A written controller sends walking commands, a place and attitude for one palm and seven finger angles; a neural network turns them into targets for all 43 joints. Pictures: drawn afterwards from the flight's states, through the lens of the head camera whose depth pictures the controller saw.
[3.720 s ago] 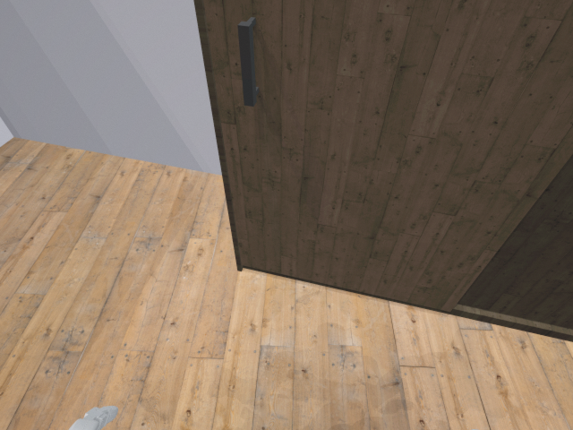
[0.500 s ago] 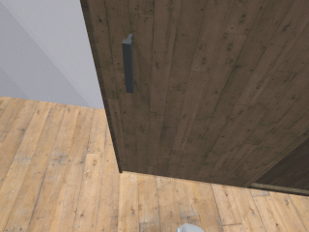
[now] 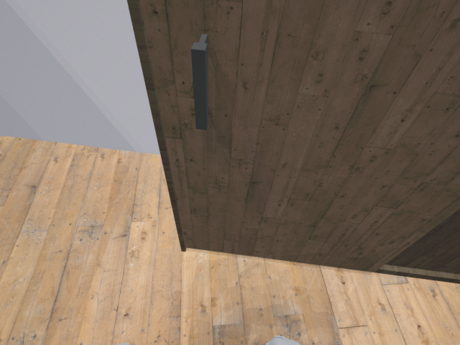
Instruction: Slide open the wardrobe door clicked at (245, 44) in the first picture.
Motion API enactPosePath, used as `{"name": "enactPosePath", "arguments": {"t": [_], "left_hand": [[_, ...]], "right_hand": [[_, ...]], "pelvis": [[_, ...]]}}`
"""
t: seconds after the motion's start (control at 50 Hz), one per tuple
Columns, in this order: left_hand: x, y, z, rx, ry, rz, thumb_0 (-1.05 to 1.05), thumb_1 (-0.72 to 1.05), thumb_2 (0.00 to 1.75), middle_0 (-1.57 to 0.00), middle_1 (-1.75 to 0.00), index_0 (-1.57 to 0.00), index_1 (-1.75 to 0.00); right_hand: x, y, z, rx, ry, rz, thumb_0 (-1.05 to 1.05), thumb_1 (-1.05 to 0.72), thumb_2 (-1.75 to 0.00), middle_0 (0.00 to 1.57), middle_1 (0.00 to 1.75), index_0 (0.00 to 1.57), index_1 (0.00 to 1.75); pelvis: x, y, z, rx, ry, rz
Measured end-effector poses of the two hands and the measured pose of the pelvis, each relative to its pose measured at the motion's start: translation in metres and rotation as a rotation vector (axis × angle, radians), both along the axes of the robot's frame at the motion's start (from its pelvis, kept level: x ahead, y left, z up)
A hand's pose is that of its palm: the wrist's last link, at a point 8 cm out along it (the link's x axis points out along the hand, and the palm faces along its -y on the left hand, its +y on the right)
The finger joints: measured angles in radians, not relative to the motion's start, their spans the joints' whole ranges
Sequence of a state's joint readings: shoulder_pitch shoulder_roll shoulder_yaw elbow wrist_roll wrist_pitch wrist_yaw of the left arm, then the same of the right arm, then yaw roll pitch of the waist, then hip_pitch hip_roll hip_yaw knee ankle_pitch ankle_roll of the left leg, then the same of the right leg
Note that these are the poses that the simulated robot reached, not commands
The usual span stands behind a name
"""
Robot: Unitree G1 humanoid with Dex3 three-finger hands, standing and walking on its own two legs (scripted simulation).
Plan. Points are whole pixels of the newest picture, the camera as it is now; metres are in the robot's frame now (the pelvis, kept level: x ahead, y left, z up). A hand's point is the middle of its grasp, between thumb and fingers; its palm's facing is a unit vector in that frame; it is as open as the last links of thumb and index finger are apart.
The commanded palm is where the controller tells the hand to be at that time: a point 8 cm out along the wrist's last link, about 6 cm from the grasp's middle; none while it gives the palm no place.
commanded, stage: come to a stop and stand still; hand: left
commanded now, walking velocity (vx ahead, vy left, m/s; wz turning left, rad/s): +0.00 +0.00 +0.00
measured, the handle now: (203, 84) +0.54 +0.08 +0.16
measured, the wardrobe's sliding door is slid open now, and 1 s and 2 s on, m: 0.00 0.00 0.00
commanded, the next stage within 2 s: look again from close up in 1.94 s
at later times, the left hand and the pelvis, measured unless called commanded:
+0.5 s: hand out of the picture -0.03 +0.22 -0.14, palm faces +0.01 -0.97 -0.23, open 7.4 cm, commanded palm none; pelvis -0.05 +0.03 +0.02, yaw -1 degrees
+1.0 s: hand out of the picture -0.04 +0.18 -0.15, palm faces +0.02 -0.98 -0.20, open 7.4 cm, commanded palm none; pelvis -0.04 +0.01 +0.02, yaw +0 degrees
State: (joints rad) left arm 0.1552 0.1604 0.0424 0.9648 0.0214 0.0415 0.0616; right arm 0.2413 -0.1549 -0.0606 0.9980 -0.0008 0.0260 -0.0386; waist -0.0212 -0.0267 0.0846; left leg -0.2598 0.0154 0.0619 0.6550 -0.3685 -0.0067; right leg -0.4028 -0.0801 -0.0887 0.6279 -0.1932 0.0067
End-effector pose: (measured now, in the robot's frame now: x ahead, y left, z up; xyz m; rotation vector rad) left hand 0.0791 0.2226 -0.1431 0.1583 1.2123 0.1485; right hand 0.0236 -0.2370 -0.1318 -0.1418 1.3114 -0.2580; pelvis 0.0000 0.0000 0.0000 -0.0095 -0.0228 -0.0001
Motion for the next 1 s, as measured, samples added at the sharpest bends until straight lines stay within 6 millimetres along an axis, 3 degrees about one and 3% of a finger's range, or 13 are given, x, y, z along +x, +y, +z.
{"name": "enactPosePath", "arguments": {"t": [0.12, 0.22, 0.36, 0.52, 0.62, 0.74, 1.0], "left_hand": [[-0.036, 0.036, 0.018, 0.041, 0.029, -0.003, 0.0, 0.91, 0.9, -0.2, -0.3, -0.2, -0.3], [-0.067, 0.053, 0.028, 0.086, 0.009, 0.009, 0.0, 0.91, 0.9, -0.2, -0.3, -0.19, -0.3], [-0.108, 0.053, 0.035, 0.077, 0.078, -0.006, 0.0, 0.91, 0.9, -0.19, -0.3, -0.19, -0.3], [-0.116, 0.039, 0.031, 0.029, 0.073, -0.007, 0.0, 0.9, 0.9, -0.2, -0.3, -0.2, -0.3], [-0.122, 0.031, 0.03, 0.019, 0.086, -0.003, 0.01, 0.91, 0.9, -0.2, -0.3, -0.2, -0.3], [-0.13, 0.022, 0.028, 0.013, 0.111, 0.001, 0.01, 0.91, 0.9, -0.2, -0.3, -0.2, -0.3], [-0.126, 0.004, 0.025, -0.006, 0.137, 0.016, 0.01, 0.92, 0.9, -0.2, -0.3, -0.2, -0.3]], "right_hand": [[0.011, 0.015, 0.007, -0.002, -0.168, 0.029, 0.01, -0.91, -0.9, 0.19, 0.29, 0.19, 0.29], [0.014, 0.032, 0.0, 0.057, -0.206, 0.088, 0.01, -0.91, -0.9, 0.2, 0.29, 0.2, 0.29], [-0.015, 0.042, 0.0, 0.085, -0.176, 0.072, 0.0, -0.92, -0.9, 0.2, 0.29, 0.2, 0.3], [-0.076, 0.036, 0.0, 0.067, -0.017, 0.06, 0.0, -0.92, -0.9, 0.2, 0.29, 0.2, 0.29], [-0.097, 0.034, -0.001, 0.073, 0.042, 0.049, 0.01, -0.91, -0.9, 0.2, 0.29, 0.2, 0.29], [-0.102, 0.033, -0.002, 0.089, 0.06, 0.044, 0.01, -0.91, -0.9, 0.2, 0.29, 0.2, 0.29], [-0.089, 0.03, 0.001, 0.103, 0.067, 0.053, 0.0, -0.91, -0.9, 0.2, 0.29, 0.2, 0.29]], "pelvis": [[-0.012, 0.021, 0.005, 0.007, -0.028, -0.039], [-0.031, 0.026, 0.004, 0.031, -0.022, -0.043], [-0.048, 0.034, 0.012, 0.022, -0.018, -0.032], [-0.055, 0.034, 0.016, 0.024, -0.018, -0.018], [-0.057, 0.03, 0.018, 0.028, -0.018, -0.011], [-0.057, 0.022, 0.018, 0.027, -0.013, -0.009], [-0.045, 0.008, 0.02, 0.024, 0.003, 0.001]]}}
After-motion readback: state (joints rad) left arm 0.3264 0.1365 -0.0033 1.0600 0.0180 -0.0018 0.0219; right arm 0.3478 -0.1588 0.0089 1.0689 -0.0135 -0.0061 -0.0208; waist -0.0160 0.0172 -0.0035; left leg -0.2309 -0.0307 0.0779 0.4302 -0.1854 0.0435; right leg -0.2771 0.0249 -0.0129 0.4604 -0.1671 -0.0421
